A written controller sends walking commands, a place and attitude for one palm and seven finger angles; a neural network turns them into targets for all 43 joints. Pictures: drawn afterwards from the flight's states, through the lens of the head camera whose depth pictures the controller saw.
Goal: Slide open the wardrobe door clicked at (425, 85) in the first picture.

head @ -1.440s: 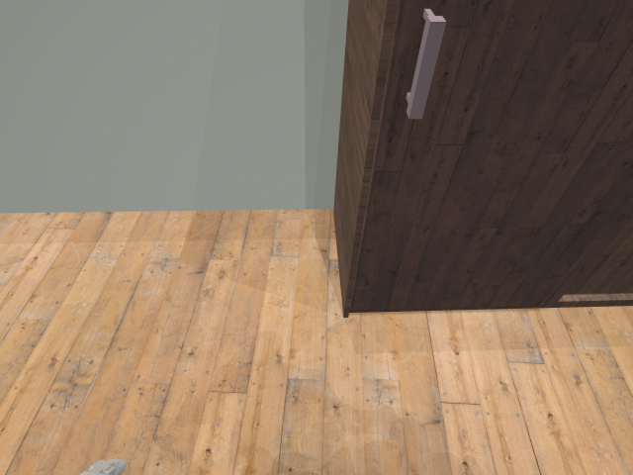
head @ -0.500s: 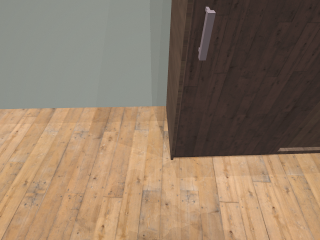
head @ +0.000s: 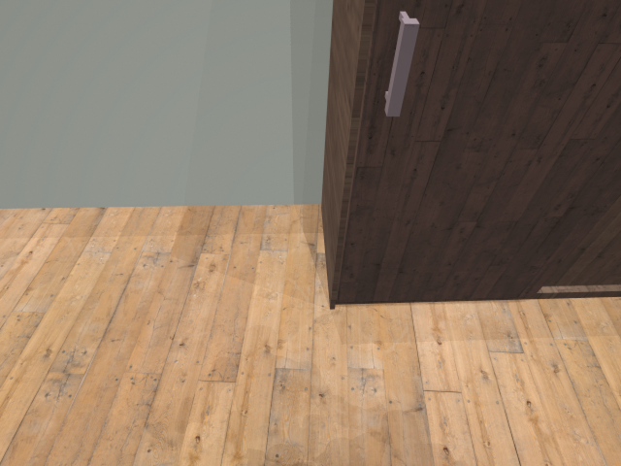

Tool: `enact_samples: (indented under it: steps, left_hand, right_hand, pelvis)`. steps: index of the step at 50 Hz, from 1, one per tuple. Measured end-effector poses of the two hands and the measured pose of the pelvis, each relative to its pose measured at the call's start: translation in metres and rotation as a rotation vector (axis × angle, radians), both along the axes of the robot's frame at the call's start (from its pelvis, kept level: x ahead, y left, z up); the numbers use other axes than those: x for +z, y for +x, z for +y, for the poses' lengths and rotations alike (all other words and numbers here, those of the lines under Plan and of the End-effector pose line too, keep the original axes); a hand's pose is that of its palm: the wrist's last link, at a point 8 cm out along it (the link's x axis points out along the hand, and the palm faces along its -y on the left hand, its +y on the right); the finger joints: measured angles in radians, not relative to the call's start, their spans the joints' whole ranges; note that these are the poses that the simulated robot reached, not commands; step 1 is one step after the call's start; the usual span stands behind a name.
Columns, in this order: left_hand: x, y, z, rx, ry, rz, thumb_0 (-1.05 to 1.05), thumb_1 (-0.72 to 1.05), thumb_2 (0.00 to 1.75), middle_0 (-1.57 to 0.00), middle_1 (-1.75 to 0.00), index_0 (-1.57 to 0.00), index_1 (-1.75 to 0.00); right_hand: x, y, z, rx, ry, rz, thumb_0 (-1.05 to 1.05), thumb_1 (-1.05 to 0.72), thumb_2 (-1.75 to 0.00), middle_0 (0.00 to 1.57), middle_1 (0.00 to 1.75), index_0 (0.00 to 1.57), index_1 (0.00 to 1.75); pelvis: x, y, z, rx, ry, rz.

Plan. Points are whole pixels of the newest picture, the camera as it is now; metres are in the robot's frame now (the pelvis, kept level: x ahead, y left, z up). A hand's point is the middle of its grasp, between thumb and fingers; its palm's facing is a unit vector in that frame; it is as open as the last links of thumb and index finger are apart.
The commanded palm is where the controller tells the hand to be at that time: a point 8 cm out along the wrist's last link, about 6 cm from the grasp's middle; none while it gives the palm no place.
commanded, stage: walk to a spot facing it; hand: left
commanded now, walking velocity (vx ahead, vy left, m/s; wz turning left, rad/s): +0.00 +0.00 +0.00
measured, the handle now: (397, 65) +0.76 -0.11 +0.17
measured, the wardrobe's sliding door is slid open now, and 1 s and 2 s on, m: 0.00 0.00 0.00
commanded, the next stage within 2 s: none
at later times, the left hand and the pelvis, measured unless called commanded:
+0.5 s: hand out of the picture +0.06 +0.18 -0.18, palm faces -0.15 -0.95 -0.27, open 7.4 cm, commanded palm none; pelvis -0.02 -0.02 -0.03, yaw -11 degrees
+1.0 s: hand out of the picture +0.12 +0.20 -0.18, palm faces -0.37 -0.90 -0.23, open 7.4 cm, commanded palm none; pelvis -0.03 +0.03 -0.01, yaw -27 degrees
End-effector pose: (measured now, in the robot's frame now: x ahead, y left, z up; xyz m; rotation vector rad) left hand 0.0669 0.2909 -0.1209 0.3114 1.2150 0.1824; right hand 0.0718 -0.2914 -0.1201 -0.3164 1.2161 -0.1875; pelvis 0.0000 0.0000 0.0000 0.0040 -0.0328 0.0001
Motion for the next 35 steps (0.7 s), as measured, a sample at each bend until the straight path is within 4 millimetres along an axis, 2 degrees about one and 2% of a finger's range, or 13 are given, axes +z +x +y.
enact_samples:
  steps: [9, 13, 20, 26, 31, 35]
  left_hand:
    - [-0.001, -0.001, 0.002, 0.001, 0.001, 0.011, 0.01, 0.91, 0.90, -0.20, -0.30, -0.20, -0.30]
    - [-0.007, -0.001, -0.004, -0.008, -0.003, 0.032, 0.00, 0.91, 0.90, -0.20, -0.30, -0.20, -0.30]
    - [-0.023, -0.003, -0.031, -0.069, -0.045, 0.077, 0.00, 0.91, 0.90, -0.20, -0.30, -0.20, -0.30]
    - [-0.030, -0.003, -0.065, -0.116, -0.055, 0.051, 0.00, 0.91, 0.90, -0.20, -0.30, -0.20, -0.30]
    - [-0.021, -0.013, -0.083, -0.132, -0.074, 0.080, 0.00, 0.91, 0.90, -0.20, -0.30, -0.20, -0.30]
    - [-0.016, -0.010, -0.088, -0.169, -0.086, 0.098, 0.00, 0.91, 0.90, -0.20, -0.30, -0.21, -0.30]
  right_hand:
    - [0.000, 0.001, 0.002, -0.004, 0.000, -0.001, 0.01, -0.90, -0.90, 0.21, 0.30, 0.20, 0.30]
    - [-0.004, -0.002, 0.008, -0.040, 0.007, -0.022, 0.01, -0.91, -0.90, 0.20, 0.30, 0.20, 0.30]
    - [-0.024, -0.030, 0.023, -0.135, 0.071, -0.044, 0.01, -0.91, -0.90, 0.20, 0.30, 0.20, 0.30]
    - [-0.053, -0.060, 0.017, -0.215, 0.131, -0.016, 0.01, -0.90, -0.90, 0.21, 0.30, 0.20, 0.30]
    - [-0.042, -0.076, 0.011, -0.266, 0.134, 0.001, 0.01, -0.91, -0.90, 0.20, 0.30, 0.20, 0.30]
    - [-0.029, -0.086, 0.006, -0.309, 0.115, -0.023, 0.01, -0.91, -0.90, 0.20, 0.30, 0.20, 0.30]
  pelvis:
    - [0.000, 0.001, 0.001, -0.010, 0.000, 0.004]
    - [-0.004, -0.001, 0.002, -0.048, 0.001, 0.009]
    - [-0.016, -0.012, -0.003, -0.137, 0.031, 0.007]
    - [-0.031, -0.020, -0.020, -0.201, 0.023, -0.001]
    - [-0.018, -0.027, -0.023, -0.242, 0.021, 0.016]
    - [-0.009, -0.030, -0.022, -0.287, 0.034, 0.035]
